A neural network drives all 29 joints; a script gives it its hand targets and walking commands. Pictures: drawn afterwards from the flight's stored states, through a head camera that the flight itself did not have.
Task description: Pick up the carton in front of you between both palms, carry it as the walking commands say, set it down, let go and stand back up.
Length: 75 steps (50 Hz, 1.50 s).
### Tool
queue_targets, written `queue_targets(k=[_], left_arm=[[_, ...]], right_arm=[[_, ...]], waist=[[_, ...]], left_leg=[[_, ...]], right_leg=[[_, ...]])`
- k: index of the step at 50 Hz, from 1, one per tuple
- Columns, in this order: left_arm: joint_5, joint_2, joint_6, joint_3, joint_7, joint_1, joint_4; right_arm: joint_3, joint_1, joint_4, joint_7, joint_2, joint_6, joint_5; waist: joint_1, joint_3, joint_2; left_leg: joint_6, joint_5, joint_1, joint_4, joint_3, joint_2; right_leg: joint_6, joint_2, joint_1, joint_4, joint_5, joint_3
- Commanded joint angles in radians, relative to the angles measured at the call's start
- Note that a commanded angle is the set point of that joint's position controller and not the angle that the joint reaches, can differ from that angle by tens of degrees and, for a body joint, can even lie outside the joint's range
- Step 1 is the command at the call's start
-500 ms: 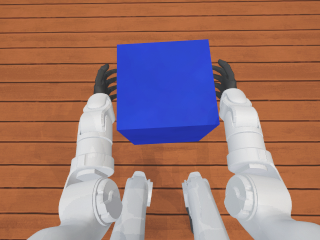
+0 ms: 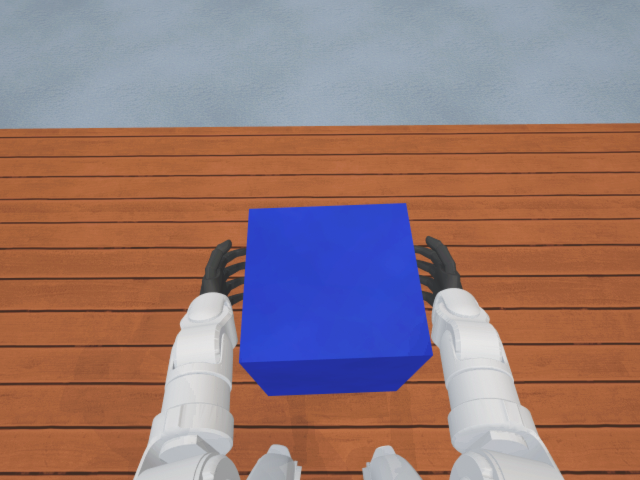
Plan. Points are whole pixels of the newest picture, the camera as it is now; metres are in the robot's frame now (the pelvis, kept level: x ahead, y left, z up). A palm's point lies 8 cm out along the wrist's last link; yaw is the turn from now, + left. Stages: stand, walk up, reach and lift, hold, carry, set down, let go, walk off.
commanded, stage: reach and lift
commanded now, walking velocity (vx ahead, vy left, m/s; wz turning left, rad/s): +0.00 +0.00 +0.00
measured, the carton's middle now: (330, 309) +0.37 +0.01 -0.10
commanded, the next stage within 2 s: hold in 1.40 s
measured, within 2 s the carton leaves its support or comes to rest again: neither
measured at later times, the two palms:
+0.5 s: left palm (190, 293) +0.31 +0.15 +0.09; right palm (485, 291) +0.31 -0.15 +0.09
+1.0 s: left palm (188, 285) +0.32 +0.15 +0.09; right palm (486, 283) +0.32 -0.15 +0.09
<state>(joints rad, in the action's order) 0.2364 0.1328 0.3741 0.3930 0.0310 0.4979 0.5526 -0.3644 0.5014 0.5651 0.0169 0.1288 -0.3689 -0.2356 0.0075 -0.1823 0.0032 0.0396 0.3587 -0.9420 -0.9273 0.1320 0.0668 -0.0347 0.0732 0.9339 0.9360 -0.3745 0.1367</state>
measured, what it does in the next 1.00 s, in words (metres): rises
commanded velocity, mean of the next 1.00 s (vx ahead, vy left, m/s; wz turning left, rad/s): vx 0.00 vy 0.00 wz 0.00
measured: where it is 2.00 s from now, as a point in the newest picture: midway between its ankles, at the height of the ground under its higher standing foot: outside the picture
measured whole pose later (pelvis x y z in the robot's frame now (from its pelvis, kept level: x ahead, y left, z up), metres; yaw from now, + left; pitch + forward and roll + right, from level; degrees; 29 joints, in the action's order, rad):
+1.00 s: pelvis +0.03 +0.00 +0.07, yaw +0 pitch -3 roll +0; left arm 0.29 0.16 0.65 0.27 0.00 0.29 0.34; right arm -0.26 0.29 0.33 -0.02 0.16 -0.64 -0.29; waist 0.00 0.00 0.00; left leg 0.02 0.20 -0.14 -0.40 0.14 0.03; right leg -0.02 0.03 0.13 0.41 -0.21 0.14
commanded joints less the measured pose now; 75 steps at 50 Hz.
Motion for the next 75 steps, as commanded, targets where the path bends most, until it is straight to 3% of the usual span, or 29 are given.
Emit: queue_targets(k=[1,14,18,24,32,54,69,75], left_arm=[[-0.153,1.045,0.000,-0.605,-0.257,0.487,0.044],[-0.193,1.011,0.123,-0.720,-0.267,0.259,-0.120],[-0.195,0.993,0.179,-0.713,-0.272,0.228,-0.158],[-0.151,0.966,0.216,-0.614,-0.288,0.272,-0.109],[-0.175,1.003,0.210,-0.649,-0.297,0.381,-0.138],[-0.196,0.972,0.260,-0.688,-0.281,0.236,-0.256],[-0.209,0.951,0.292,-0.700,-0.282,0.226,-0.305],[-0.253,0.958,0.330,-0.769,-0.273,0.219,-0.399]], right_arm=[[0.585,0.489,0.026,-0.241,1.039,0.005,0.146],[0.695,0.257,-0.151,-0.247,1.010,-0.121,0.187],[0.685,0.218,-0.182,-0.253,1.002,-0.180,0.189],[0.593,0.265,-0.133,-0.269,0.977,-0.220,0.151],[0.622,0.370,-0.162,-0.278,1.006,-0.213,0.168],[0.664,0.232,-0.278,-0.266,0.968,-0.260,0.194],[0.678,0.219,-0.327,-0.263,0.962,-0.295,0.208],[0.743,0.212,-0.421,-0.255,0.960,-0.334,0.245]], waist=[[0.002,-0.514,-0.003],[-0.007,-0.260,-0.005],[-0.008,-0.133,-0.005],[-0.005,0.014,-0.004],[-0.009,-0.076,-0.003],[-0.008,-0.087,-0.006],[-0.008,-0.057,0.000],[-0.013,-0.101,-0.002]], left_leg=[[-0.018,-0.293,0.431,0.180,-0.083,0.058],[-0.018,-0.407,0.759,0.456,-0.065,0.038],[-0.017,-0.338,0.801,0.523,-0.064,0.034],[-0.028,-0.169,0.780,0.555,-0.071,0.027],[-0.029,-0.185,0.822,0.540,-0.076,0.029],[-0.015,-0.386,0.916,0.584,-0.069,0.037],[-0.017,-0.373,0.926,0.601,-0.070,0.040],[-0.012,-0.438,0.971,0.614,-0.064,0.040]], right_leg=[[0.017,0.055,-0.392,-0.189,0.290,-0.082],[0.013,0.031,-0.732,-0.469,0.402,-0.066],[0.014,0.028,-0.773,-0.535,0.339,-0.067],[0.023,0.021,-0.747,-0.569,0.171,-0.071],[0.024,0.021,-0.781,-0.554,0.188,-0.079],[0.011,0.034,-0.883,-0.594,0.388,-0.071],[0.009,0.031,-0.900,-0.611,0.385,-0.068],[0.006,0.030,-0.946,-0.624,0.455,-0.066]])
